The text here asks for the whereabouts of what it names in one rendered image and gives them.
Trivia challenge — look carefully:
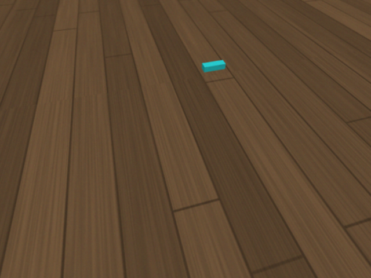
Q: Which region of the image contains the carton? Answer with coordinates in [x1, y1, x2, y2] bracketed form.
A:
[202, 60, 225, 72]

